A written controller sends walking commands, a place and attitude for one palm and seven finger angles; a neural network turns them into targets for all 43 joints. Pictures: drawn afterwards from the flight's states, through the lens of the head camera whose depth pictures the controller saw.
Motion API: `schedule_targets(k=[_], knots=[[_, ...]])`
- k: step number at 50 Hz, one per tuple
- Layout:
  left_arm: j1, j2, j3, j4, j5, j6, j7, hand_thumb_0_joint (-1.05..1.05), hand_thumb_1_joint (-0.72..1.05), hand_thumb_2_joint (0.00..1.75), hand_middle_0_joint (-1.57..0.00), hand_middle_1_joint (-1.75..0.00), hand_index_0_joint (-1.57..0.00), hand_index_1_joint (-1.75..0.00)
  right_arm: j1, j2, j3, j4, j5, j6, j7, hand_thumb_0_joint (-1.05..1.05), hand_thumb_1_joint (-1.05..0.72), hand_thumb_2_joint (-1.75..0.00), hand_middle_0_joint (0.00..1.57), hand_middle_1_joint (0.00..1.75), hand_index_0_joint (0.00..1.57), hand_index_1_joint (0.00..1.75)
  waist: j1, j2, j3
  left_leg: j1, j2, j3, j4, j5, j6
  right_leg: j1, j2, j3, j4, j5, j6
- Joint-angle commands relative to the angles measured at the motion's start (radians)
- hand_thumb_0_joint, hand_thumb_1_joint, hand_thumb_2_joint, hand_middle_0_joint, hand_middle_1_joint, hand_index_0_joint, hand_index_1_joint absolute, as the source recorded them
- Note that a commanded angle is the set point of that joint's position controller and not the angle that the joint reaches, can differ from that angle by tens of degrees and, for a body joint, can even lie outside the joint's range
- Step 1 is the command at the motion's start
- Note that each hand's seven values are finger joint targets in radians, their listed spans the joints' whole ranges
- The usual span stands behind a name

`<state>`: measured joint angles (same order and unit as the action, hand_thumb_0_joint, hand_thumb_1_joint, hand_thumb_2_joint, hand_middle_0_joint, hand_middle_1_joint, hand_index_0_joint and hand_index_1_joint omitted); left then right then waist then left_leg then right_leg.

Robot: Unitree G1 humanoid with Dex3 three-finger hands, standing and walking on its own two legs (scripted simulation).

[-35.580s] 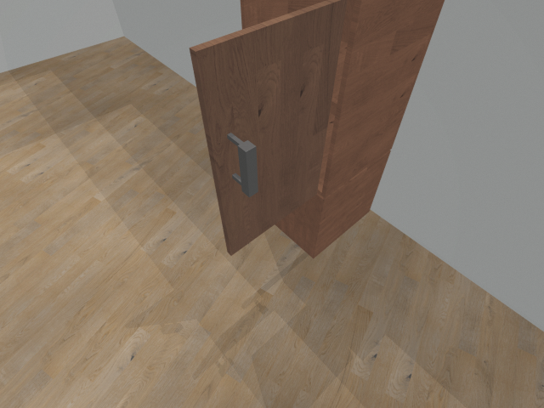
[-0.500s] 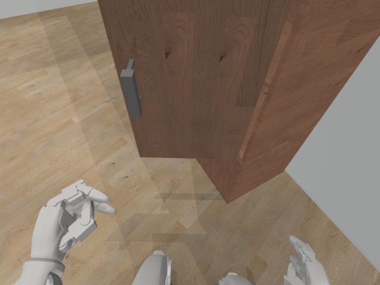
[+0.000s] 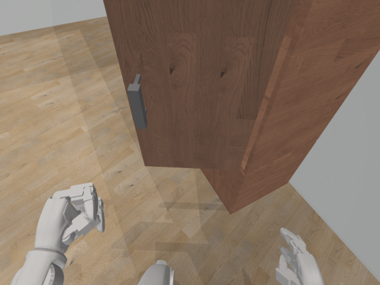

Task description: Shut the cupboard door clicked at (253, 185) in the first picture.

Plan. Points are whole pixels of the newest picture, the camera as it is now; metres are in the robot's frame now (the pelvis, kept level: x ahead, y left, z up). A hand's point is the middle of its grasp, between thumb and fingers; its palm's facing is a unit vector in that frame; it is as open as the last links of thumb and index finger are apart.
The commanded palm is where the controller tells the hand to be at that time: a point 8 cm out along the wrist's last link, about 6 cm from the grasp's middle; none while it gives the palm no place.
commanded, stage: raise the hand and make a fist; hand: left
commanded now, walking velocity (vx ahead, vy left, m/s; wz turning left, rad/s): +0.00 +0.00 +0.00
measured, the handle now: (139, 102) +0.53 +0.18 +0.08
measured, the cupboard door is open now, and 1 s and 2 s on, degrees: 60 60 59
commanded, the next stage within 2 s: bring the fist close to the handle in 0.48 s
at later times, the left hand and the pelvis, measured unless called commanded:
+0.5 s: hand (106, 210) +0.23 +0.17 +0.08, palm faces +0.01 -1.00 -0.03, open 3.1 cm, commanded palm +0.21 +0.23 +0.08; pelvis +0.01 -0.01 +0.00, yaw -1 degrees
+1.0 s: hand (120, 173) +0.31 +0.17 +0.09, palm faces -0.01 -1.00 -0.01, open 3.1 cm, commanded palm +0.29 +0.22 +0.08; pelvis +0.00 -0.01 +0.01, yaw -1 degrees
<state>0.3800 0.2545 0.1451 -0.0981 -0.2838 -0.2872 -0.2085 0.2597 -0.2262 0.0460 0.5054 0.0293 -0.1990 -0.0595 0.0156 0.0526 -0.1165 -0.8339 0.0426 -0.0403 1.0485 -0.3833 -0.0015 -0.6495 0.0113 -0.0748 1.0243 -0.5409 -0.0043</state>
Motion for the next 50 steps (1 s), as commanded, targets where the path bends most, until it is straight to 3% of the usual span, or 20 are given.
schedule_targets(k=[1, 7, 8, 14, 16, 18, 22, 29, 31, 32, 36, 37, 40, 41, 44, 46, 48, 50], knots=[[-0.093, 0.135, 0.089, -0.202, -0.025, -0.058, -0.008, 0.0, 0.9, 0.9, -1.3, -1.5, -1.3, -1.5, -0.056, -0.131, -0.06, -0.146, 0.006, -0.066, -0.016, 0.0, -0.9, -0.9, 0.2, 0.3, 0.2, 0.3, -0.003, 0.017, -0.141, 0.236, -0.032, -0.011, -0.181, 0.033, 0.028, -0.02, 0.026, 0.044, -0.212, 0.12, -0.016], [-0.081, 0.112, 0.082, -0.169, -0.036, -0.053, -0.021, 0.0, 0.9, 0.9, -1.3, -1.5, -1.3, -1.5, -0.051, -0.127, -0.065, -0.135, 0.009, -0.074, -0.013, 0.0, -0.9, -0.9, 0.2, 0.3, 0.2, 0.3, -0.003, -0.01, -0.143, 0.243, -0.037, 0.002, -0.174, 0.087, 0.028, 0.006, 0.016, 0.057, -0.22, 0.189, -0.008], [-0.08, 0.11, 0.086, -0.157, -0.04, -0.053, -0.024, 0.0, 0.9, 0.9, -1.3, -1.5, -1.3, -1.5, -0.049, -0.128, -0.066, -0.133, 0.009, -0.074, -0.012, 0.0, -0.9, -0.9, 0.2, 0.3, 0.2, 0.3, -0.003, -0.04, -0.138, 0.234, -0.037, 0.004, -0.167, 0.099, 0.027, 0.014, 0.012, 0.067, -0.221, 0.209, -0.005], [-0.1, 0.112, 0.084, -0.163, -0.035, -0.072, -0.022, 0.0, 0.9, 0.9, -1.3, -1.5, -1.3, -1.5, -0.051, -0.128, -0.071, -0.134, 0.01, -0.071, -0.01, 0.0, -0.9, -0.9, 0.2, 0.3, 0.2, 0.3, 0.001, -0.019, -0.144, 0.233, -0.037, 0.012, -0.163, 0.096, 0.027, 0.008, 0.01, 0.075, -0.215, 0.203, -0.004], [-0.1, 0.133, 0.103, -0.155, -0.036, -0.075, -0.019, 0.0, 0.9, 0.9, -1.3, -1.5, -1.3, -1.5, -0.052, -0.129, -0.072, -0.13, 0.009, -0.069, -0.013, 0.0, -0.9, -0.9, 0.2, 0.3, 0.2, 0.3, 0.004, -0.042, -0.138, 0.219, -0.037, 0.01, -0.154, 0.1, 0.029, 0.016, 0.01, 0.086, -0.217, 0.21, -0.002], [-0.11, 0.113, 0.085, -0.178, -0.035, -0.085, -0.02, 0.0, 0.9, 0.9, -1.3, -1.5, -1.3, -1.5, -0.054, -0.127, -0.072, -0.132, 0.011, -0.071, -0.011, 0.0, -0.9, -0.9, 0.2, 0.3, 0.2, 0.3, 0.001, -0.011, -0.158, 0.238, -0.037, 0.015, -0.155, 0.107, 0.028, 0.012, 0.007, 0.083, -0.211, 0.223, -0.002], [-0.095, 0.109, 0.085, -0.153, -0.038, -0.08, -0.021, 0.0, 0.9, 0.9, -1.3, -1.5, -1.3, -1.5, -0.052, -0.126, -0.071, -0.132, 0.011, -0.063, -0.011, 0.0, -0.9, -0.9, 0.2, 0.3, 0.2, 0.3, 0.001, -0.034, -0.149, 0.228, -0.037, 0.015, -0.155, 0.11, 0.029, 0.018, 0.009, 0.083, -0.211, 0.236, -0.001], [-0.113, 0.104, 0.078, -0.158, -0.039, -0.076, -0.032, 0.0, 0.9, 0.9, -1.3, -1.5, -1.3, -1.5, -0.053, -0.126, -0.07, -0.133, 0.012, -0.058, -0.011, 0.0, -0.9, -0.9, 0.2, 0.3, 0.2, 0.3, 0.001, -0.016, -0.158, 0.236, -0.036, 0.013, -0.157, 0.113, 0.028, 0.014, 0.012, 0.074, -0.201, 0.245, -0.003], [-0.227, 0.121, 0.075, -0.148, -0.032, -0.081, -0.027, 0.0, 0.9, 0.9, -1.3, -1.5, -1.3, -1.5, -0.048, -0.132, -0.065, -0.116, 0.012, -0.059, -0.017, 0.0, -0.9, -0.9, 0.2, 0.3, 0.2, 0.3, -0.019, -0.022, -0.131, 0.22, -0.034, 0.005, -0.149, 0.09, 0.032, -0.018, 0.017, 0.071, -0.2, 0.21, -0.006], [-0.269, 0.096, 0.046, -0.145, -0.029, -0.084, -0.028, 0.0, 0.9, 0.9, -1.3, -1.5, -1.3, -1.5, -0.054, -0.129, -0.065, -0.115, 0.012, -0.065, -0.016, 0.0, -0.9, -0.9, 0.2, 0.3, 0.2, 0.3, -0.028, -0.012, -0.146, 0.229, -0.034, 0.005, -0.145, 0.078, 0.033, -0.034, 0.015, 0.072, -0.196, 0.196, -0.005], [-0.328, 0.13, 0.081, -0.085, -0.027, -0.077, -0.023, 0.0, 0.9, 0.9, -1.3, -1.5, -1.3, -1.5, -0.047, -0.137, -0.066, -0.094, 0.012, -0.07, -0.019, 0.0, -0.9, -0.9, 0.2, 0.3, 0.2, 0.3, -0.013, -0.003, -0.176, 0.233, -0.031, -0.001, -0.149, 0.079, 0.031, -0.025, 0.018, 0.07, -0.192, 0.189, -0.012], [-0.357, 0.098, 0.045, -0.071, -0.023, -0.069, -0.025, 0.0, 0.9, 0.9, -1.3, -1.5, -1.3, -1.5, -0.051, -0.133, -0.062, -0.096, 0.013, -0.069, -0.016, 0.0, -0.9, -0.9, 0.2, 0.3, 0.2, 0.3, -0.021, -0.009, -0.18, 0.246, -0.032, -0.001, -0.157, 0.081, 0.033, -0.027, 0.016, 0.064, -0.192, 0.197, -0.011], [-0.414, 0.103, 0.046, -0.034, -0.015, -0.043, -0.014, 0.0, 0.9, 0.9, -1.3, -1.5, -1.3, -1.5, -0.05, -0.135, -0.062, -0.091, 0.013, -0.063, -0.016, 0.0, -0.9, -0.9, 0.2, 0.3, 0.2, 0.3, -0.018, -0.009, -0.2, 0.262, -0.031, 0.002, -0.167, 0.083, 0.032, -0.017, 0.014, 0.065, -0.2, 0.205, -0.008], [-0.44, 0.132, 0.073, -0.005, -0.01, -0.036, -0.007, 0.0, 0.9, 0.9, -1.3, -1.5, -1.3, -1.5, -0.045, -0.141, -0.063, -0.083, 0.012, -0.059, -0.017, 0.0, -0.9, -0.9, 0.2, 0.3, 0.2, 0.3, -0.015, -0.024, -0.202, 0.252, -0.03, -0.002, -0.17, 0.085, 0.032, -0.008, 0.017, 0.063, -0.2, 0.202, -0.011], [-0.509, 0.104, 0.055, 0.048, -0.004, -0.023, 0.007, 0.0, 0.9, 0.9, -1.3, -1.5, -1.3, -1.5, -0.054, -0.136, -0.059, -0.082, 0.013, -0.049, -0.013, 0.0, -0.9, -0.9, 0.2, 0.3, 0.2, 0.3, -0.015, -0.014, -0.183, 0.264, -0.029, -0.001, -0.193, 0.061, 0.028, -0.021, 0.015, 0.055, -0.209, 0.179, -0.01], [-0.56, 0.131, 0.081, 0.083, 0.007, -0.027, 0.024, 0.0, 0.9, 0.9, -1.3, -1.5, -1.3, -1.5, -0.051, -0.144, -0.061, -0.07, 0.01, -0.043, -0.013, 0.0, -0.9, -0.9, 0.2, 0.3, 0.2, 0.3, -0.012, -0.011, -0.191, 0.267, -0.028, -0.002, -0.194, 0.069, 0.028, -0.02, 0.017, 0.055, -0.205, 0.186, -0.013], [-0.619, 0.086, 0.033, 0.094, 0.015, -0.034, 0.033, 0.0, 0.9, 0.9, -1.3, -1.5, -1.3, -1.5, -0.053, -0.138, -0.06, -0.071, 0.012, -0.04, -0.007, 0.0, -0.9, -0.9, 0.2, 0.3, 0.2, 0.3, -0.024, -0.001, -0.2, 0.291, -0.027, 0.0, -0.203, 0.068, 0.026, -0.028, 0.014, 0.048, -0.206, 0.193, -0.011], [-0.652, 0.089, 0.037, 0.136, 0.025, -0.041, 0.045, 0.0, 0.9, 0.9, -1.3, -1.5, -1.3, -1.5, -0.043, -0.141, -0.064, -0.06, 0.01, -0.035, -0.004, 0.0, -0.9, -0.9, 0.2, 0.3, 0.2, 0.3, -0.025, -0.013, -0.213, 0.303, -0.026, 0.002, -0.203, 0.078, 0.026, -0.03, 0.016, 0.046, -0.204, 0.209, -0.012]])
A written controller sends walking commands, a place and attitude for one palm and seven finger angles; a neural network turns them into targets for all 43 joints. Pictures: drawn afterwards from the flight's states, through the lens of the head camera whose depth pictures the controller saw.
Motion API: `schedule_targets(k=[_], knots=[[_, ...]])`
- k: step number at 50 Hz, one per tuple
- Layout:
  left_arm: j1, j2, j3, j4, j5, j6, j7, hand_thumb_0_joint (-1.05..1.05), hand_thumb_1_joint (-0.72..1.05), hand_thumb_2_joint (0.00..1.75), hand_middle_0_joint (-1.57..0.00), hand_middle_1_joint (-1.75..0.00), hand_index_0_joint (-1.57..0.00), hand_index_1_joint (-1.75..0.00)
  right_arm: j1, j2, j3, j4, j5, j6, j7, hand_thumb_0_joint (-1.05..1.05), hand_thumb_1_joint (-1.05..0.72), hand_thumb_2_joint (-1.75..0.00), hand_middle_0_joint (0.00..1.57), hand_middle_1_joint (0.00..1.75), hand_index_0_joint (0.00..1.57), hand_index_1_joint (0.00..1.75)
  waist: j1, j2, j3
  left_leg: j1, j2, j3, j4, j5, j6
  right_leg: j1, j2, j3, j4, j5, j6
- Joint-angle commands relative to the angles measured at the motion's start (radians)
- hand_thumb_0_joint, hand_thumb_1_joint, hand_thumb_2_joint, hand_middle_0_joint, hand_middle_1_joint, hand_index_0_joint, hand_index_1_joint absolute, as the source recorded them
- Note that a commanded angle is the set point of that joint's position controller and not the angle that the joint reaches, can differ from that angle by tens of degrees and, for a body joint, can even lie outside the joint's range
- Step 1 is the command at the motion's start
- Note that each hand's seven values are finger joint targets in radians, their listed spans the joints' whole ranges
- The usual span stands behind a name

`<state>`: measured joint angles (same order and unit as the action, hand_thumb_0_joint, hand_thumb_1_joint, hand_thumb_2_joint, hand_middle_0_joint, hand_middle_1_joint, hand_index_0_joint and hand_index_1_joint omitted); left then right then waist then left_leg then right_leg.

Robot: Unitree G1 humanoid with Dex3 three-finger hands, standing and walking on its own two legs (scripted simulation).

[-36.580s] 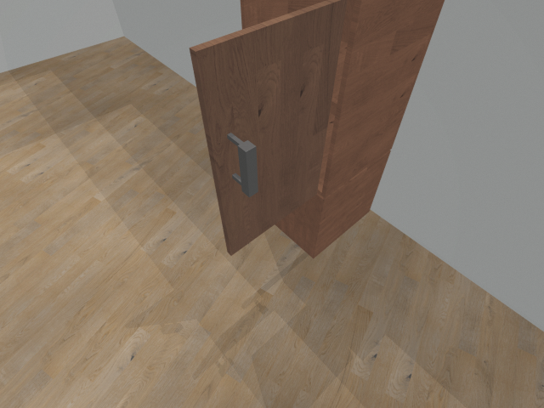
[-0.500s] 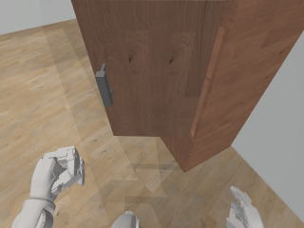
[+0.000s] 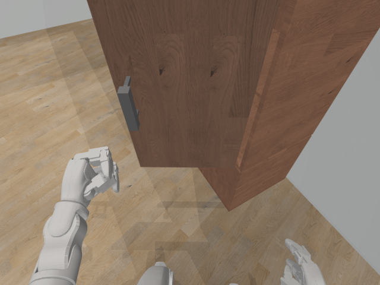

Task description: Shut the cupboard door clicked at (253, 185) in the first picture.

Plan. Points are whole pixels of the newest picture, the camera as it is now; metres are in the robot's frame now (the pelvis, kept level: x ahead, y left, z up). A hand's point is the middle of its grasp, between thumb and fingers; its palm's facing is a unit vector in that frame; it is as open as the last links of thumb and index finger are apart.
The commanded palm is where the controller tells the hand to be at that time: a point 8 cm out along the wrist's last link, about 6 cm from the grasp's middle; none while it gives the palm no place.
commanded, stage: bring the fist close to the handle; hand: left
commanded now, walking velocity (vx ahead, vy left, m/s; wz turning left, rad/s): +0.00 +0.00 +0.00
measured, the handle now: (131, 104) +0.53 +0.19 +0.07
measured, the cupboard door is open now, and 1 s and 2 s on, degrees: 60 59 44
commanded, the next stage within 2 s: push the door shut along its arc in 0.98 s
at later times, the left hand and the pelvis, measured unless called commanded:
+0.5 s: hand (132, 136) +0.41 +0.16 +0.08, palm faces +0.02 -1.00 -0.02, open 3.1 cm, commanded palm +0.39 +0.21 +0.08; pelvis +0.00 +0.00 +0.00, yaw -1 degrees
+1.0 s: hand (132, 128) +0.44 +0.17 +0.08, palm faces +0.05 -1.00 -0.01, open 3.1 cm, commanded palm +0.41 +0.21 +0.08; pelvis +0.01 -0.01 +0.00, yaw -2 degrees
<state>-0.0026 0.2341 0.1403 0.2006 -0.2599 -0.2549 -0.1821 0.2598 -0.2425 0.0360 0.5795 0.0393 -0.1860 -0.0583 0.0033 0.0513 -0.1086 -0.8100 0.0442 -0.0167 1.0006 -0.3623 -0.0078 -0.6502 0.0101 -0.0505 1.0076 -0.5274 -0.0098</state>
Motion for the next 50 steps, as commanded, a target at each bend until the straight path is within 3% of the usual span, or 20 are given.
schedule_targets(k=[1, 4, 6, 9, 14, 15, 17, 19, 23, 25, 26, 29, 31, 33, 34, 39, 43, 45, 47, 50], knots=[[-0.266, 0.139, 0.073, -0.129, 0.005, -0.075, 0.025, 0.0, 0.9, 0.9, -1.3, -1.5, -1.3, -1.5, -0.035, -0.131, -0.057, -0.127, -0.002, -0.043, -0.005, 0.0, -0.9, -0.9, 0.2, 0.3, 0.2, 0.3, -0.006, -0.029, -0.223, 0.265, -0.027, -0.021, -0.151, 0.064, 0.033, -0.016, 0.019, 0.027, -0.189, 0.202, -0.007], [-0.345, 0.131, 0.063, -0.092, 0.013, -0.086, 0.03, 0.0, 0.9, 0.9, -1.3, -1.5, -1.3, -1.5, -0.034, -0.129, -0.057, -0.119, -0.002, -0.029, 0.001, 0.0, -0.9, -0.9, 0.2, 0.3, 0.2, 0.3, -0.012, -0.007, -0.235, 0.273, -0.028, -0.01, -0.153, 0.076, 0.032, -0.015, 0.014, 0.029, -0.188, 0.226, -0.005], [-0.376, 0.173, 0.104, -0.046, 0.022, -0.096, 0.04, 0.0, 0.9, 0.9, -1.3, -1.5, -1.3, -1.5, -0.025, -0.136, -0.062, -0.107, -0.003, -0.018, 0.001, 0.0, -0.9, -0.9, 0.2, 0.3, 0.2, 0.3, -0.006, -0.026, -0.245, 0.269, -0.026, -0.012, -0.154, 0.085, 0.031, -0.007, 0.018, 0.029, -0.184, 0.231, -0.008], [-0.489, 0.13, 0.06, -0.013, 0.029, -0.112, 0.046, 0.0, 0.9, 0.9, -1.3, -1.5, -1.3, -1.5, -0.019, -0.133, -0.064, -0.095, -0.002, -0.012, 0.004, 0.0, -0.9, -0.9, 0.2, 0.3, 0.2, 0.3, -0.029, -0.012, -0.261, 0.293, -0.024, -0.01, -0.151, 0.079, 0.031, -0.032, 0.015, 0.029, -0.186, 0.233, -0.004], [-0.641, 0.162, 0.077, 0.118, 0.045, -0.128, 0.056, 0.0, 0.9, 0.9, -1.3, -1.5, -1.3, -1.5, 0.001, -0.142, -0.068, -0.064, -0.002, 0.002, 0.002, 0.0, -0.9, -0.9, 0.2, 0.3, 0.2, 0.3, -0.045, -0.024, -0.251, 0.275, -0.022, -0.012, -0.145, 0.051, 0.032, -0.061, 0.015, 0.036, -0.193, 0.206, -0.003], [-0.663, 0.163, 0.073, 0.128, 0.049, -0.132, 0.056, 0.0, 0.9, 0.9, -1.3, -1.5, -1.3, -1.5, 0.006, -0.143, -0.068, -0.062, -0.003, 0.004, 0.003, 0.0, -0.9, -0.9, 0.2, 0.3, 0.2, 0.3, -0.044, 0.006, -0.277, 0.293, -0.021, -0.014, -0.143, 0.062, 0.03, -0.067, 0.015, 0.033, -0.186, 0.214, -0.005], [-0.682, 0.181, 0.096, 0.178, 0.054, -0.133, 0.061, 0.0, 0.9, 0.9, -1.3, -1.5, -1.3, -1.5, 0.022, -0.147, -0.072, -0.054, -0.006, 0.012, 0.005, 0.0, -0.9, -0.9, 0.2, 0.3, 0.2, 0.3, -0.041, -0.024, -0.311, 0.299, -0.02, -0.017, -0.139, 0.09, 0.03, -0.05, 0.015, 0.032, -0.179, 0.245, -0.006], [-0.729, 0.15, 0.071, 0.194, 0.054, -0.139, 0.058, 0.0, 0.9, 0.9, -1.3, -1.5, -1.3, -1.5, 0.03, -0.143, -0.074, -0.053, -0.005, 0.015, 0.01, 0.0, -0.9, -0.9, 0.2, 0.3, 0.2, 0.3, -0.045, 0.001, -0.325, 0.31, -0.022, -0.014, -0.133, 0.111, 0.029, -0.059, 0.016, 0.029, -0.171, 0.27, -0.006], [-0.849, 0.201, 0.108, 0.326, 0.072, -0.138, 0.071, 0.0, 0.9, 0.9, -1.3, -1.5, -1.3, -1.5, 0.059, -0.149, -0.074, -0.029, -0.008, 0.037, 0.012, 0.0, -0.9, -0.9, 0.2, 0.3, 0.2, 0.3, -0.068, -0.052, -0.294, 0.257, -0.02, -0.011, -0.119, 0.092, 0.035, -0.077, 0.016, 0.037, -0.175, 0.263, 0.002], [-0.906, 0.203, 0.11, 0.362, 0.079, -0.149, 0.075, 0.0, 0.9, 0.9, -1.3, -1.5, -1.3, -1.5, 0.069, -0.149, -0.077, -0.025, -0.01, 0.044, 0.014, 0.0, -0.9, -0.9, 0.2, 0.3, 0.2, 0.3, -0.07, -0.026, -0.306, 0.261, -0.021, -0.011, -0.114, 0.082, 0.034, -0.093, 0.016, 0.039, -0.173, 0.248, 0.0], [-0.935, 0.24, 0.14, 0.376, 0.085, -0.157, 0.08, 0.0, 0.9, 0.9, -1.3, -1.5, -1.3, -1.5, 0.08, -0.154, -0.08, -0.018, -0.013, 0.046, 0.013, 0.0, -0.9, -0.9, 0.2, 0.3, 0.2, 0.3, -0.067, -0.03, -0.328, 0.261, -0.02, -0.013, -0.106, 0.093, 0.035, -0.09, 0.019, 0.041, -0.165, 0.256, -0.001], [-0.995, 0.234, 0.137, 0.439, 0.095, -0.174, 0.079, 0.0, 0.9, 0.9, -1.3, -1.5, -1.3, -1.5, 0.099, -0.148, -0.082, -0.01, -0.016, 0.056, 0.018, 0.0, -0.9, -0.9, 0.2, 0.3, 0.2, 0.3, -0.076, 0.003, -0.36, 0.266, -0.021, -0.005, -0.09, 0.127, 0.034, -0.094, 0.018, 0.044, -0.15, 0.297, -0.001], [-0.944, 0.272, 0.181, 0.483, 0.098, -0.177, 0.074, 0.0, 0.9, 0.9, -1.3, -1.5, -1.3, -1.5, 0.118, -0.156, -0.087, -0.011, -0.021, 0.064, 0.024, 0.0, -0.9, -0.9, 0.2, 0.3, 0.2, 0.3, -0.056, -0.025, -0.387, 0.256, -0.021, -0.005, -0.084, 0.144, 0.036, -0.073, 0.023, 0.045, -0.144, 0.313, -0.002], [-0.936, 0.251, 0.166, 0.485, 0.094, -0.177, 0.059, 0.0, 0.9, 0.9, -1.3, -1.5, -1.3, -1.5, 0.122, -0.151, -0.088, -0.019, -0.018, 0.075, 0.03, 0.0, -0.9, -0.9, 0.2, 0.3, 0.2, 0.3, -0.059, -0.022, -0.389, 0.252, -0.021, 0.005, -0.085, 0.17, 0.037, -0.056, 0.02, 0.047, -0.143, 0.355, 0.001], [-0.903, 0.259, 0.176, 0.489, 0.093, -0.175, 0.054, 0.0, 0.9, 0.9, -1.3, -1.5, -1.3, -1.5, 0.129, -0.153, -0.089, -0.024, -0.017, 0.082, 0.033, 0.0, -0.9, -0.9, 0.2, 0.3, 0.2, 0.3, -0.046, -0.019, -0.4, 0.255, -0.022, 0.006, -0.089, 0.185, 0.035, -0.042, 0.022, 0.045, -0.141, 0.368, -0.001], [-0.885, 0.266, 0.188, 0.434, 0.074, -0.178, 0.047, 0.0, 0.9, 0.9, -1.3, -1.5, -1.3, -1.5, 0.131, -0.151, -0.095, -0.036, -0.011, 0.102, 0.034, 0.0, -0.9, -0.9, 0.2, 0.3, 0.2, 0.3, -0.055, -0.058, -0.379, 0.237, -0.023, 0.019, -0.095, 0.174, 0.042, -0.014, 0.024, 0.055, -0.16, 0.385, 0.009], [-0.915, 0.286, 0.197, 0.404, 0.077, -0.2, 0.048, 0.0, 0.9, 0.9, -1.3, -1.5, -1.3, -1.5, 0.128, -0.15, -0.095, -0.027, -0.011, 0.106, 0.027, 0.0, -0.9, -0.9, 0.2, 0.3, 0.2, 0.3, -0.065, -0.044, -0.363, 0.236, -0.023, 0.02, -0.096, 0.149, 0.044, -0.022, 0.024, 0.061, -0.167, 0.359, 0.01], [-0.949, 0.256, 0.161, 0.396, 0.078, -0.21, 0.041, 0.0, 0.9, 0.9, -1.3, -1.5, -1.3, -1.5, 0.125, -0.146, -0.093, -0.022, -0.011, 0.103, 0.025, 0.0, -0.9, -0.9, 0.2, 0.3, 0.2, 0.3, -0.076, -0.02, -0.363, 0.252, -0.024, 0.016, -0.096, 0.14, 0.043, -0.04, 0.025, 0.059, -0.166, 0.346, 0.009], [-0.947, 0.283, 0.185, 0.406, 0.076, -0.215, 0.039, 0.0, 0.9, 0.9, -1.3, -1.5, -1.3, -1.5, 0.127, -0.151, -0.095, -0.013, -0.01, 0.103, 0.021, 0.0, -0.9, -0.9, 0.2, 0.3, 0.2, 0.3, -0.074, -0.011, -0.382, 0.271, -0.022, 0.011, -0.092, 0.157, 0.041, -0.041, 0.025, 0.059, -0.162, 0.359, 0.006], [-0.911, 0.248, 0.159, 0.413, 0.069, -0.205, 0.027, 0.0, 0.9, 0.9, -1.3, -1.5, -1.3, -1.5, 0.122, -0.15, -0.094, -0.018, -0.009, 0.101, 0.025, 0.0, -0.9, -0.9, 0.2, 0.3, 0.2, 0.3, -0.069, 0.006, -0.378, 0.289, -0.022, 0.011, -0.097, 0.163, 0.039, -0.05, 0.027, 0.05, -0.164, 0.357, 0.003]])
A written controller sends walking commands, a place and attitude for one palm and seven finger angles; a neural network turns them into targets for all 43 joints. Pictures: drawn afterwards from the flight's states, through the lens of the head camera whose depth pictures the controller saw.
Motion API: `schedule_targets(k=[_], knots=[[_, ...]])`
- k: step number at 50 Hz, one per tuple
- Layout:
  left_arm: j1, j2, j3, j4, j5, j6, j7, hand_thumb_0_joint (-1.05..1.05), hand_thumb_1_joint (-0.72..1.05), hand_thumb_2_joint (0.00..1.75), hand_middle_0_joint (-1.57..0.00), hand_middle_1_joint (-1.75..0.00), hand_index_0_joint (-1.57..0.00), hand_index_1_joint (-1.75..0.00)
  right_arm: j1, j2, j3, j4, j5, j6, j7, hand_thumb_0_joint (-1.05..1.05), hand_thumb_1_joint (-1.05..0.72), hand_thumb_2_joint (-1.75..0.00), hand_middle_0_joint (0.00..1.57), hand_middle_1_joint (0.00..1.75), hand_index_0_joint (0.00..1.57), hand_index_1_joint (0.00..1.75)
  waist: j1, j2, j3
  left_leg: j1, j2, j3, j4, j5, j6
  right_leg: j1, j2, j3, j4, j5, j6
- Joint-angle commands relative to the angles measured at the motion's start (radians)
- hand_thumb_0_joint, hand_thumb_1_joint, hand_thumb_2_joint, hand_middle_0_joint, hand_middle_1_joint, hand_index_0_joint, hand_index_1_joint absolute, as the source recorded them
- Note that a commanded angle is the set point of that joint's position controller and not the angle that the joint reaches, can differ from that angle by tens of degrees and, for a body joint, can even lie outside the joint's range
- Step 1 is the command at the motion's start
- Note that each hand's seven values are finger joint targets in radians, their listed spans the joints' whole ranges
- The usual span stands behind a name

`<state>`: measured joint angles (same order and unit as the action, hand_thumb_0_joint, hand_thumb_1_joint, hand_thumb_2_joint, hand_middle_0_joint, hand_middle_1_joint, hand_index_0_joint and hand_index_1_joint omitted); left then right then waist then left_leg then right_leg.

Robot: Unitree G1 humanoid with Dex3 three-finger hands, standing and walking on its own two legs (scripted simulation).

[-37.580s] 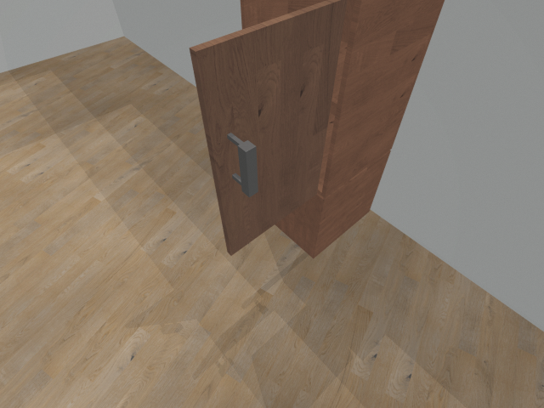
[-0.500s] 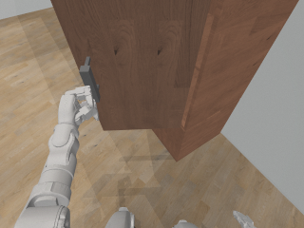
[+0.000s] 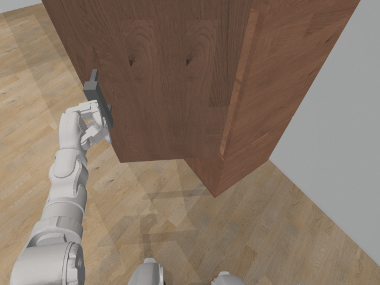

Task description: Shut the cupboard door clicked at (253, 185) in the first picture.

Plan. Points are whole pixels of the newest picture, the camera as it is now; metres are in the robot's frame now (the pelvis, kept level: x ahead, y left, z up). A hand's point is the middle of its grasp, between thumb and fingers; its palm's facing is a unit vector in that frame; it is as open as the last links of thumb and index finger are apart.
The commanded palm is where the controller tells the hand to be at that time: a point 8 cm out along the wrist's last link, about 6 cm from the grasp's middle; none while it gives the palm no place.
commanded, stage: push the door shut along its arc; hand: left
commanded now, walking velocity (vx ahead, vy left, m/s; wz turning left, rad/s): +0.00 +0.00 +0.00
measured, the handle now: (101, 99) +0.51 +0.21 +0.07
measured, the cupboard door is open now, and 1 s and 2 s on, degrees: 59 44 34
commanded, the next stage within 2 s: pull the fist back off the door in 1.76 s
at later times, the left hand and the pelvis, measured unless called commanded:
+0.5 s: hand (106, 115) +0.46 +0.19 +0.08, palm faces -0.01 -1.00 -0.03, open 3.2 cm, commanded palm +0.45 +0.22 +0.08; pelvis -0.01 +0.01 -0.01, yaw +1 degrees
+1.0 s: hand (112, 97) +0.51 +0.18 +0.08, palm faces -0.11 -0.99 -0.04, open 3.7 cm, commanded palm +0.52 +0.20 +0.08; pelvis -0.02 +0.01 -0.03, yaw +0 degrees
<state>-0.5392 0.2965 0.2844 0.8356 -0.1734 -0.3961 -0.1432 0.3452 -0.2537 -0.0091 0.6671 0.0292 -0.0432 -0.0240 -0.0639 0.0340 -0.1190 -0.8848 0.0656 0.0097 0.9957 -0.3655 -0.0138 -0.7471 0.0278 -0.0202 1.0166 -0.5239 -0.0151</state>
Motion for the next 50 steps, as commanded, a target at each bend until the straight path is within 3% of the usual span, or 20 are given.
schedule_targets(k=[1, 3, 5, 10, 12, 13, 16, 18, 21, 26, 27, 33, 36, 37, 38, 41, 43, 45, 48, 50], knots=[[-0.38, 0.2, 0.021, -0.215, -0.015, -0.061, -0.012, 0.0, 0.9, 0.9, -1.3, -1.5, -1.3, -1.5, 0.042, -0.143, -0.049, -0.101, 0.002, -0.04, -0.011, 0.0, -0.9, -0.9, 0.2, 0.3, 0.2, 0.3, -0.006, 0.017, -0.36, 0.367, -0.042, -0.018, -0.089, 0.172, 0.047, 0.042, 0.011, 0.02, -0.173, 0.36, 0.008], [-0.352, 0.175, 0.01, -0.211, -0.02, -0.051, -0.013, 0.0, 0.9, 0.9, -1.3, -1.5, -1.3, -1.5, 0.035, -0.14, -0.048, -0.111, 0.002, -0.038, -0.006, 0.0, -0.9, -0.9, 0.2, 0.3, 0.2, 0.3, 0.002, 0.013, -0.365, 0.373, -0.042, -0.02, -0.097, 0.177, 0.043, 0.044, 0.01, 0.012, -0.171, 0.362, 0.008], [-0.377, 0.186, 0.006, -0.203, -0.016, -0.046, -0.014, 0.0, 0.9, 0.9, -1.3, -1.5, -1.3, -1.5, 0.03, -0.143, -0.047, -0.111, 0.004, -0.034, -0.008, 0.0, -0.9, -0.9, 0.2, 0.3, 0.2, 0.3, -0.01, -0.015, -0.335, 0.351, -0.042, -0.02, -0.098, 0.16, 0.046, 0.041, 0.009, 0.014, -0.177, 0.352, 0.01], [-0.54, 0.224, 0.008, -0.144, -0.001, -0.062, -0.031, 0.0, 0.9, 0.9, -1.3, -1.5, -1.3, -1.5, 0.031, -0.148, -0.043, -0.094, 0.003, -0.031, -0.014, 0.0, -0.9, -0.9, 0.2, 0.3, 0.2, 0.3, -0.04, 0.006, -0.322, 0.35, -0.038, -0.033, -0.082, 0.122, 0.046, -0.016, 0.007, 0.017, -0.171, 0.301, 0.007], [-0.595, 0.239, 0.009, -0.117, 0.004, -0.07, -0.04, 0.0, 0.9, 0.9, -1.3, -1.5, -1.3, -1.5, 0.034, -0.15, -0.041, -0.087, 0.001, -0.032, -0.017, 0.0, -0.9, -0.9, 0.2, 0.3, 0.2, 0.3, -0.045, 0.041, -0.352, 0.362, -0.038, -0.039, -0.071, 0.13, 0.044, -0.033, 0.006, 0.02, -0.159, 0.299, 0.004], [-0.602, 0.226, -0.004, -0.096, 0.002, -0.069, -0.05, 0.0, 0.9, 0.9, -1.3, -1.5, -1.3, -1.5, 0.036, -0.149, -0.039, -0.087, 0.001, -0.033, -0.015, 0.0, -0.9, -0.9, 0.2, 0.3, 0.2, 0.3, -0.047, 0.043, -0.357, 0.364, -0.037, -0.042, -0.07, 0.124, 0.043, -0.042, 0.007, 0.017, -0.158, 0.286, 0.003], [-0.667, 0.268, 0.011, -0.035, 0.006, -0.064, -0.074, 0.0, 0.9, 0.9, -1.3, -1.5, -1.3, -1.5, 0.052, -0.16, -0.038, -0.077, -0.001, -0.032, -0.017, 0.0, -0.9, -0.9, 0.2, 0.3, 0.2, 0.3, -0.062, 0.031, -0.357, 0.347, -0.033, -0.053, -0.055, 0.125, 0.047, -0.069, 0.01, 0.019, -0.149, 0.278, 0.001], [-0.72, 0.233, -0.025, -0.025, 0.008, -0.064, -0.089, 0.0, 0.9, 0.9, -1.3, -1.5, -1.3, -1.5, 0.054, -0.158, -0.04, -0.072, 0.0, -0.036, -0.013, 0.0, -0.9, -0.9, 0.2, 0.3, 0.2, 0.3, -0.07, 0.075, -0.375, 0.375, -0.03, -0.064, -0.051, 0.123, 0.042, -0.114, 0.009, 0.009, -0.139, 0.252, -0.003], [-0.752, 0.225, -0.036, 0.002, 0.009, -0.058, -0.104, 0.0, 0.9, 0.9, -1.3, -1.5, -1.3, -1.5, 0.078, -0.166, -0.044, -0.065, -0.004, -0.039, -0.012, 0.0, -0.9, -0.9, 0.2, 0.3, 0.2, 0.3, -0.086, 0.067, -0.411, 0.399, -0.025, -0.077, -0.036, 0.148, 0.046, -0.145, 0.014, 0.005, -0.129, 0.253, -0.005], [-0.841, 0.271, -0.02, 0.041, 0.017, -0.05, -0.122, 0.0, 0.9, 0.9, -1.3, -1.5, -1.3, -1.5, 0.107, -0.179, -0.044, -0.046, -0.007, -0.042, -0.011, 0.0, -0.9, -0.9, 0.2, 0.3, 0.2, 0.3, -0.104, 0.063, -0.433, 0.37, -0.023, -0.086, -0.019, 0.136, 0.049, -0.163, 0.017, 0.005, -0.118, 0.232, -0.006], [-0.867, 0.256, -0.036, 0.04, 0.017, -0.049, -0.126, 0.0, 0.9, 0.9, -1.3, -1.5, -1.3, -1.5, 0.105, -0.177, -0.044, -0.043, -0.005, -0.044, -0.009, 0.0, -0.9, -0.9, 0.2, 0.3, 0.2, 0.3, -0.111, 0.089, -0.436, 0.381, -0.021, -0.087, -0.018, 0.134, 0.047, -0.185, 0.016, 0.004, -0.119, 0.226, -0.005], [-0.947, 0.284, -0.038, 0.096, 0.034, -0.033, -0.14, 0.0, 0.9, 0.9, -1.3, -1.5, -1.3, -1.5, 0.138, -0.189, -0.046, -0.023, -0.007, -0.049, -0.007, 0.0, -0.9, -0.9, 0.2, 0.3, 0.2, 0.3, -0.138, 0.097, -0.427, 0.361, -0.016, -0.099, -0.007, 0.087, 0.048, -0.241, 0.02, 0.0, -0.115, 0.173, -0.008], [-0.992, 0.329, -0.017, 0.132, 0.039, -0.023, -0.147, 0.0, 0.9, 0.9, -1.3, -1.5, -1.3, -1.5, 0.161, -0.199, -0.041, -0.013, -0.01, -0.052, -0.006, 0.0, -0.9, -0.9, 0.2, 0.3, 0.2, 0.3, -0.151, 0.098, -0.423, 0.344, -0.014, -0.109, -0.001, 0.071, 0.049, -0.261, 0.023, -0.005, -0.106, 0.155, -0.011], [-1.026, 0.31, -0.037, 0.121, 0.038, -0.021, -0.153, 0.0, 0.9, 0.9, -1.3, -1.5, -1.3, -1.5, 0.157, -0.197, -0.041, -0.015, -0.007, -0.056, -0.004, 0.0, -0.9, -0.9, 0.2, 0.3, 0.2, 0.3, -0.16, 0.11, -0.437, 0.344, -0.016, -0.105, 0.004, 0.067, 0.051, -0.271, 0.022, 0.0, -0.109, 0.152, -0.007], [-1.015, 0.342, -0.012, 0.139, 0.043, -0.019, -0.157, 0.0, 0.9, 0.9, -1.3, -1.5, -1.3, -1.5, 0.165, -0.201, -0.042, -0.013, -0.01, -0.056, -0.004, 0.0, -0.9, -0.9, 0.2, 0.3, 0.2, 0.3, -0.149, 0.113, -0.45, 0.339, -0.015, -0.105, 0.01, 0.072, 0.05, -0.265, 0.023, 0.0, -0.105, 0.152, -0.011], [-1.054, 0.328, -0.028, 0.13, 0.042, -0.014, -0.174, 0.0, 0.9, 0.9, -1.3, -1.5, -1.3, -1.5, 0.181, -0.2, -0.041, -0.011, -0.013, -0.062, 0.0, 0.0, -0.9, -0.9, 0.2, 0.3, 0.2, 0.3, -0.163, 0.147, -0.473, 0.369, -0.014, -0.112, 0.022, 0.11, 0.051, -0.287, 0.027, -0.006, -0.093, 0.171, -0.015], [-1.06, 0.357, -0.016, 0.164, 0.045, -0.003, -0.183, 0.0, 0.9, 0.9, -1.3, -1.5, -1.3, -1.5, 0.184, -0.207, -0.039, -0.007, -0.01, -0.06, 0.0, 0.0, -0.9, -0.9, 0.2, 0.3, 0.2, 0.3, -0.169, 0.125, -0.451, 0.343, -0.009, -0.112, 0.024, 0.087, 0.05, -0.299, 0.028, -0.004, -0.098, 0.154, -0.013], [-1.101, 0.323, -0.055, 0.166, 0.05, 0.007, -0.195, 0.0, 0.9, 0.9, -1.3, -1.5, -1.3, -1.5, 0.185, -0.206, -0.037, -0.006, -0.008, -0.064, 0.002, 0.0, -0.9, -0.9, 0.2, 0.3, 0.2, 0.3, -0.184, 0.15, -0.443, 0.34, -0.01, -0.112, 0.032, 0.071, 0.05, -0.329, 0.027, -0.007, -0.093, 0.143, -0.013], [-1.144, 0.358, -0.038, 0.178, 0.051, 0.019, -0.2, 0.0, 0.9, 0.9, -1.3, -1.5, -1.3, -1.5, 0.198, -0.214, -0.035, 0.002, -0.01, -0.07, -0.001, 0.0, -0.9, -0.9, 0.2, 0.3, 0.2, 0.3, -0.193, 0.155, -0.461, 0.344, -0.007, -0.12, 0.042, 0.081, 0.052, -0.347, 0.029, -0.01, -0.084, 0.144, -0.014], [-1.179, 0.329, -0.066, 0.178, 0.051, 0.028, -0.211, 0.0, 0.9, 0.9, -1.3, -1.5, -1.3, -1.5, 0.202, -0.213, -0.034, 0.006, -0.011, -0.075, 0.0, 0.0, -0.9, -0.9, 0.2, 0.3, 0.2, 0.3, -0.206, 0.16, -0.465, 0.348, -0.005, -0.123, 0.048, 0.089, 0.053, -0.36, 0.029, -0.014, -0.079, 0.149, -0.013]])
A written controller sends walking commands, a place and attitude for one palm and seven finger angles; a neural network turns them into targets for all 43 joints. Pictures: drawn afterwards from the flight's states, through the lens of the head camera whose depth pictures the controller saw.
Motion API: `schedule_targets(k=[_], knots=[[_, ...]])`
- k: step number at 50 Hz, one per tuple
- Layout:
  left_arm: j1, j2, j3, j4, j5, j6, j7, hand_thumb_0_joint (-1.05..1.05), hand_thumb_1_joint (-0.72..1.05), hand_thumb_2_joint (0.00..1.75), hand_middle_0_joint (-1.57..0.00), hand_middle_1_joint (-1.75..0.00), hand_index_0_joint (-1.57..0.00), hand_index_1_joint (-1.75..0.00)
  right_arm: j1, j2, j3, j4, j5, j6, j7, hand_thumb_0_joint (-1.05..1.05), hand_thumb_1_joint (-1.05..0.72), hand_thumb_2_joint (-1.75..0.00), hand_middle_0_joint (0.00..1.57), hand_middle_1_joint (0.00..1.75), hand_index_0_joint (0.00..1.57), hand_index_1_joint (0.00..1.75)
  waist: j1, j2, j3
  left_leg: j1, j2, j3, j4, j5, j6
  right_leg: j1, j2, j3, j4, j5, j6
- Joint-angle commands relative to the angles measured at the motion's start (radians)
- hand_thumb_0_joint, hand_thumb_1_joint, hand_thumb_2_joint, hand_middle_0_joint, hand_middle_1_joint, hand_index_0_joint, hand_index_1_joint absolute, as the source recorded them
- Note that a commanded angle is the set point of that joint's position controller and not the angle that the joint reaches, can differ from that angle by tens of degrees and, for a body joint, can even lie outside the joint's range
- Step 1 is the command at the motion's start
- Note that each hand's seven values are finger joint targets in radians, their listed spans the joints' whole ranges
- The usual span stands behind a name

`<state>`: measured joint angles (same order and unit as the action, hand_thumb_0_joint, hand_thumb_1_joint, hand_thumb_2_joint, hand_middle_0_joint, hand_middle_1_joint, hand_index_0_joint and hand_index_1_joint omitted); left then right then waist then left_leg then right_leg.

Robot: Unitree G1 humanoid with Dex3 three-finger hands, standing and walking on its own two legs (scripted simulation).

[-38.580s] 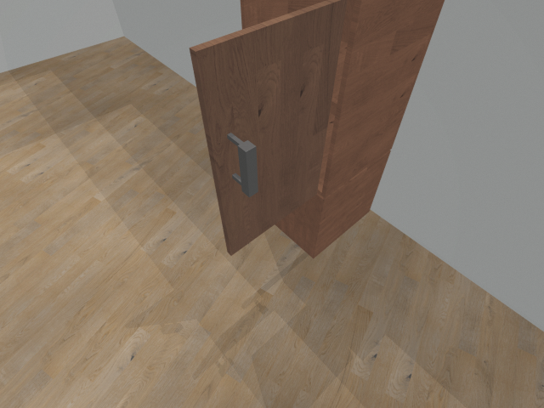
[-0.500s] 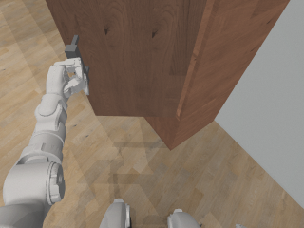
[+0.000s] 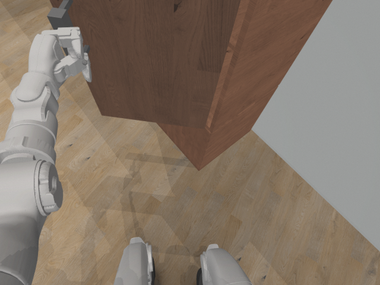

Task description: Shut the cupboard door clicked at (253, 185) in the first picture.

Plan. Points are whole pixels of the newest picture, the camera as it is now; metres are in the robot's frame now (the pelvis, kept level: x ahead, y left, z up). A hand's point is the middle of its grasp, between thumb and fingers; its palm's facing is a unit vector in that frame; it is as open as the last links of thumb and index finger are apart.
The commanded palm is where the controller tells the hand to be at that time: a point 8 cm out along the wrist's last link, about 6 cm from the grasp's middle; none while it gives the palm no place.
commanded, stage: push the door shut along its arc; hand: left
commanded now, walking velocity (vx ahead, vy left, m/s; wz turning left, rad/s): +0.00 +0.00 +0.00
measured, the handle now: (74, 35) +0.62 +0.21 +0.10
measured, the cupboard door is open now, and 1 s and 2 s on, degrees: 44 34 34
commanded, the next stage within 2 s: pull the fist back off the door in 0.76 s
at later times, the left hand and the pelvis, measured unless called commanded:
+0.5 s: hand (115, 37) +0.59 +0.12 +0.12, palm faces -0.26 -0.96 -0.03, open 3.1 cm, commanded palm +0.60 +0.15 +0.11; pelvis +0.00 +0.01 -0.02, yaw -2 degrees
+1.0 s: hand (121, 23) +0.63 +0.11 +0.12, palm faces +0.00 -1.00 +0.10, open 2.9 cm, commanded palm +0.61 +0.12 +0.11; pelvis +0.01 +0.00 -0.02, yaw -3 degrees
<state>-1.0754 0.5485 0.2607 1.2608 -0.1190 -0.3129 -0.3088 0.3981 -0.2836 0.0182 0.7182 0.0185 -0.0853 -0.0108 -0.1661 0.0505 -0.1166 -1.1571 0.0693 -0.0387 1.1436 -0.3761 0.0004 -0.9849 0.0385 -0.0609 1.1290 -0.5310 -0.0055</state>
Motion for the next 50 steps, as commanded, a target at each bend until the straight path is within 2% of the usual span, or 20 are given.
schedule_targets(k=[1, 2, 6, 9, 13, 16, 17, 22, 26, 29, 33, 35, 36, 38, 43, 44, 45, 47, 49, 50], knots=[[-0.654, 0.084, -0.034, -0.258, -0.007, -0.056, -0.048, 0.0, 0.9, 0.9, -1.3, -1.5, -1.3, -1.5, 0.156, -0.181, -0.06, -0.048, -0.004, -0.037, -0.014, 0.0, -0.9, -0.9, 0.2, 0.3, 0.2, 0.3, -0.101, 0.164, -0.483, 0.632, -0.013, -0.074, -0.093, 0.12, 0.039, -0.121, 0.019, 0.027, -0.188, 0.166, -0.026], [-0.661, 0.104, -0.022, -0.254, -0.002, -0.053, -0.05, 0.0, 0.9, 0.9, -1.3, -1.5, -1.3, -1.5, 0.158, -0.187, -0.061, -0.045, -0.003, -0.037, -0.014, 0.0, -0.9, -0.9, 0.2, 0.3, 0.2, 0.3, -0.1, 0.164, -0.509, 0.648, -0.008, -0.081, -0.088, 0.141, 0.036, -0.131, 0.02, 0.023, -0.178, 0.175, -0.027], [-0.67, 0.177, 0.038, -0.179, 0.014, -0.017, -0.041, 0.0, 0.9, 0.9, -1.3, -1.5, -1.3, -1.5, 0.175, -0.186, -0.05, -0.051, -0.008, -0.032, -0.012, 0.0, -0.9, -0.9, 0.2, 0.3, 0.2, 0.3, -0.103, 0.154, -0.483, 0.599, -0.008, -0.079, -0.068, 0.164, 0.039, -0.138, 0.024, 0.017, -0.162, 0.18, -0.028], [-0.699, 0.182, 0.024, -0.169, 0.052, -0.012, -0.026, 0.0, 0.9, 0.9, -1.3, -1.5, -1.3, -1.5, 0.176, -0.182, -0.048, -0.065, -0.011, -0.026, -0.005, 0.0, -0.9, -0.9, 0.2, 0.3, 0.2, 0.3, -0.112, 0.175, -0.487, 0.575, -0.005, -0.072, -0.052, 0.153, 0.039, -0.161, 0.025, 0.021, -0.154, 0.174, -0.025], [-0.727, 0.26, 0.069, -0.165, 0.077, -0.012, -0.027, 0.0, 0.9, 0.9, -1.3, -1.5, -1.3, -1.5, 0.198, -0.187, -0.048, -0.073, -0.018, -0.014, -0.002, 0.0, -0.9, -0.9, 0.2, 0.3, 0.2, 0.3, -0.112, 0.183, -0.541, 0.573, -0.002, -0.072, -0.029, 0.199, 0.039, -0.143, 0.03, 0.022, -0.137, 0.203, -0.026], [-0.766, 0.205, 0.021, -0.168, 0.081, -0.003, -0.044, 0.0, 0.9, 0.9, -1.3, -1.5, -1.3, -1.5, 0.205, -0.182, -0.05, -0.073, -0.02, -0.011, -0.001, 0.0, -0.9, -0.9, 0.2, 0.3, 0.2, 0.3, -0.135, 0.199, -0.536, 0.592, -0.002, -0.078, -0.022, 0.211, 0.04, -0.172, 0.034, 0.017, -0.133, 0.211, -0.027], [-0.76, 0.241, 0.05, -0.159, 0.082, 0.004, -0.048, 0.0, 0.9, 0.9, -1.3, -1.5, -1.3, -1.5, 0.21, -0.19, -0.052, -0.073, -0.018, -0.007, -0.003, 0.0, -0.9, -0.9, 0.2, 0.3, 0.2, 0.3, -0.131, 0.184, -0.55, 0.59, 0.001, -0.077, -0.02, 0.212, 0.038, -0.169, 0.034, 0.017, -0.133, 0.212, -0.025], [-0.807, 0.258, 0.056, -0.164, 0.079, 0.024, -0.072, 0.0, 0.9, 0.9, -1.3, -1.5, -1.3, -1.5, 0.232, -0.189, -0.051, -0.065, -0.024, -0.004, -0.007, 0.0, -0.9, -0.9, 0.2, 0.3, 0.2, 0.3, -0.139, 0.199, -0.579, 0.592, 0.0, -0.077, -0.003, 0.265, 0.041, -0.162, 0.037, 0.016, -0.125, 0.249, -0.026], [-0.809, 0.289, 0.074, -0.101, 0.094, 0.048, -0.07, 0.0, 0.9, 0.9, -1.3, -1.5, -1.3, -1.5, 0.241, -0.185, -0.04, -0.062, -0.029, 0.0, -0.007, 0.0, -0.9, -0.9, 0.2, 0.3, 0.2, 0.3, -0.152, 0.173, -0.532, 0.521, -0.005, -0.066, 0.01, 0.239, 0.049, -0.157, 0.042, 0.015, -0.126, 0.24, -0.024], [-0.823, 0.376, 0.108, -0.086, 0.122, 0.054, -0.071, 0.0, 0.9, 0.9, -1.3, -1.5, -1.3, -1.5, 0.254, -0.189, -0.034, -0.068, -0.032, 0.007, -0.013, 0.0, -0.9, -0.9, 0.2, 0.3, 0.2, 0.3, -0.152, 0.159, -0.545, 0.459, -0.004, -0.049, 0.03, 0.249, 0.055, -0.117, 0.042, 0.024, -0.117, 0.269, -0.019], [-0.811, 0.369, 0.097, -0.109, 0.136, 0.051, -0.086, 0.0, 0.9, 0.9, -1.3, -1.5, -1.3, -1.5, 0.258, -0.189, -0.041, -0.068, -0.04, 0.014, -0.01, 0.0, -0.9, -0.9, 0.2, 0.3, 0.2, 0.3, -0.144, 0.224, -0.589, 0.519, -0.004, -0.057, 0.039, 0.312, 0.047, -0.131, 0.045, 0.015, -0.106, 0.306, -0.025], [-0.826, 0.348, 0.079, -0.102, 0.133, 0.065, -0.102, 0.0, 0.9, 0.9, -1.3, -1.5, -1.3, -1.5, 0.262, -0.19, -0.044, -0.067, -0.036, 0.018, -0.012, 0.0, -0.9, -0.9, 0.2, 0.3, 0.2, 0.3, -0.158, 0.197, -0.585, 0.514, -0.004, -0.057, 0.042, 0.303, 0.049, -0.136, 0.047, 0.012, -0.108, 0.306, -0.022], [-0.855, 0.314, 0.058, -0.105, 0.127, 0.069, -0.106, 0.0, 0.9, 0.9, -1.3, -1.5, -1.3, -1.5, 0.264, -0.187, -0.043, -0.062, -0.037, 0.014, -0.011, 0.0, -0.9, -0.9, 0.2, 0.3, 0.2, 0.3, -0.172, 0.207, -0.57, 0.522, -0.005, -0.061, 0.043, 0.31, 0.053, -0.161, 0.049, 0.011, -0.108, 0.306, -0.022], [-0.888, 0.322, 0.054, -0.096, 0.13, 0.081, -0.111, 0.0, 0.9, 0.9, -1.3, -1.5, -1.3, -1.5, 0.265, -0.193, -0.042, -0.051, -0.037, 0.014, -0.015, 0.0, -0.9, -0.9, 0.2, 0.3, 0.2, 0.3, -0.179, 0.222, -0.564, 0.522, -0.003, -0.062, 0.049, 0.284, 0.052, -0.182, 0.047, 0.01, -0.115, 0.281, -0.022], [-0.957, 0.255, 0.006, -0.093, 0.12, 0.095, -0.122, 0.0, 0.9, 0.9, -1.3, -1.5, -1.3, -1.5, 0.268, -0.194, -0.042, -0.022, -0.043, 0.001, -0.022, 0.0, -0.9, -0.9, 0.2, 0.3, 0.2, 0.3, -0.207, 0.246, -0.551, 0.559, 0.003, -0.076, 0.059, 0.29, 0.052, -0.243, 0.047, -0.002, -0.108, 0.266, -0.025], [-0.94, 0.281, 0.195, -0.132, 0.052, 0.121, 0.067, 0.0, 0.9, 0.9, -1.3, -1.5, -1.3, -1.5, 0.32, -0.166, -0.026, -0.058, -0.058, 0.001, -0.01, 0.0, -0.9, -0.9, 0.2, 0.3, 0.2, 0.3, -0.146, 0.255, -0.562, 0.525, 0.018, -0.088, 0.031, 0.276, 0.048, -0.205, 0.04, -0.001, -0.112, 0.246, -0.017], [-0.896, 0.22, 0.15, -0.11, 0.076, 0.133, 0.161, 0.0, 0.9, 0.9, -1.3, -1.5, -1.3, -1.5, 0.311, -0.164, -0.029, -0.056, -0.066, -0.001, 0.007, 0.0, -0.9, -0.9, 0.2, 0.3, 0.2, 0.3, -0.152, 0.262, -0.578, 0.528, 0.018, -0.093, 0.021, 0.269, 0.038, -0.21, 0.038, -0.004, -0.101, 0.238, -0.012], [-0.878, 0.133, 0.159, -0.149, 0.1, 0.129, 0.324, 0.0, 0.9, 0.9, -1.3, -1.5, -1.3, -1.5, 0.332, -0.155, -0.045, -0.057, -0.093, 0.003, 0.041, 0.0, -0.9, -0.9, 0.2, 0.3, 0.2, 0.3, -0.159, 0.222, -0.591, 0.539, 0.015, -0.097, 0.018, 0.274, 0.036, -0.22, 0.037, -0.014, -0.099, 0.238, -0.002], [-0.857, 0.146, 0.164, -0.234, 0.185, 0.087, 0.471, 0.0, 0.9, 0.9, -1.3, -1.5, -1.3, -1.5, 0.334, -0.147, -0.049, -0.069, -0.121, 0.014, 0.072, 0.0, -0.9, -0.9, 0.2, 0.3, 0.2, 0.3, -0.136, 0.254, -0.615, 0.541, 0.006, -0.087, 0.018, 0.288, 0.03, -0.202, 0.034, -0.015, -0.093, 0.242, -0.004], [-0.838, 0.127, 0.128, -0.237, 0.235, 0.069, 0.505, 0.0, 0.9, 0.9, -1.3, -1.5, -1.3, -1.5, 0.331, -0.145, -0.053, -0.069, -0.126, 0.022, 0.088, 0.0, -0.9, -0.9, 0.2, 0.3, 0.2, 0.3, -0.141, 0.261, -0.618, 0.547, 0.003, -0.083, 0.017, 0.289, 0.028, -0.197, 0.035, -0.014, -0.096, 0.243, -0.007]])
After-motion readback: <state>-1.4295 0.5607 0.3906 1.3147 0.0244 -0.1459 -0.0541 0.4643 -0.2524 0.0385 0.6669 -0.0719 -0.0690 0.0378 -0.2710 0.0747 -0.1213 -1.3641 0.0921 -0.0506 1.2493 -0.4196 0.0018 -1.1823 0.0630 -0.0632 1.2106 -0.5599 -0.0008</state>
